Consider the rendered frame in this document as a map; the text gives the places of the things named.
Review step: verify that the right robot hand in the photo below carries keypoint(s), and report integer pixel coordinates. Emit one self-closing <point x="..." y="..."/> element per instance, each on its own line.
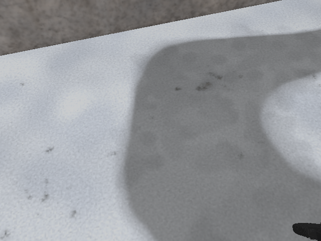
<point x="309" y="230"/>

